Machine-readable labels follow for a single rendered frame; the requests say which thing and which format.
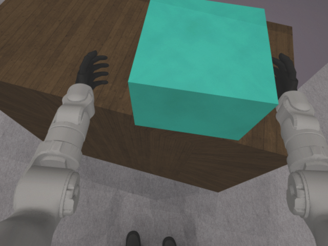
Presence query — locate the carton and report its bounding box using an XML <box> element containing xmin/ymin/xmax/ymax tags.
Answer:
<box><xmin>128</xmin><ymin>0</ymin><xmax>279</xmax><ymax>140</ymax></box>

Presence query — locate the robot right upper arm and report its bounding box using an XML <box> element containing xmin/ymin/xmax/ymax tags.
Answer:
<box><xmin>286</xmin><ymin>170</ymin><xmax>328</xmax><ymax>246</ymax></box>

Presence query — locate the robot left foot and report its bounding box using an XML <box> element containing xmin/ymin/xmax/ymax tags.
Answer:
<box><xmin>126</xmin><ymin>231</ymin><xmax>141</xmax><ymax>246</ymax></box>

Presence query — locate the robot left upper arm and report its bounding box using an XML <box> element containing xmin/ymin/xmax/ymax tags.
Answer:
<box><xmin>0</xmin><ymin>166</ymin><xmax>80</xmax><ymax>246</ymax></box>

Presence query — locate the left robot hand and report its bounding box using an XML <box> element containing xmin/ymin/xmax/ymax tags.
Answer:
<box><xmin>75</xmin><ymin>50</ymin><xmax>109</xmax><ymax>90</ymax></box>

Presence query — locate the pedestal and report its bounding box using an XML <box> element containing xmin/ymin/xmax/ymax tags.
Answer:
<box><xmin>0</xmin><ymin>0</ymin><xmax>294</xmax><ymax>192</ymax></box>

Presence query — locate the right robot forearm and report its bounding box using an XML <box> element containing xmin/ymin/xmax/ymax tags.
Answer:
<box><xmin>275</xmin><ymin>91</ymin><xmax>328</xmax><ymax>173</ymax></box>

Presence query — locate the left robot forearm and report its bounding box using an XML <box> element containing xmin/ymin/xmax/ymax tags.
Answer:
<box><xmin>13</xmin><ymin>84</ymin><xmax>95</xmax><ymax>211</ymax></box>

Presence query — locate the right robot hand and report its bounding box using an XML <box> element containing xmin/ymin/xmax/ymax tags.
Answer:
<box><xmin>272</xmin><ymin>53</ymin><xmax>298</xmax><ymax>99</ymax></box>

